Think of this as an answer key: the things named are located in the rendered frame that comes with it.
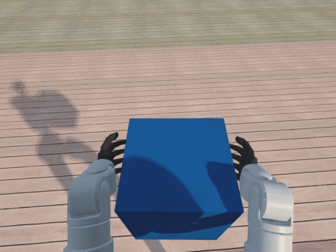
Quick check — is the robot right hand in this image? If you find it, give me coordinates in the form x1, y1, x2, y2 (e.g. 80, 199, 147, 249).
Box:
229, 136, 257, 180

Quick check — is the robot left hand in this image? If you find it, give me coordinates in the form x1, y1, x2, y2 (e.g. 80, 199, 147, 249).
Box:
98, 132, 126, 174

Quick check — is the right robot forearm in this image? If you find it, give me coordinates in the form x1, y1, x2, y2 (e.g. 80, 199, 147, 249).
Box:
239, 164, 294, 252

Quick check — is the carton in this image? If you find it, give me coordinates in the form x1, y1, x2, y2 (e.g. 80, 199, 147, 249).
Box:
114, 118, 244, 240

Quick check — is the left robot forearm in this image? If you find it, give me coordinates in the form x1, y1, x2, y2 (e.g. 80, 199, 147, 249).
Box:
63, 159, 117, 252

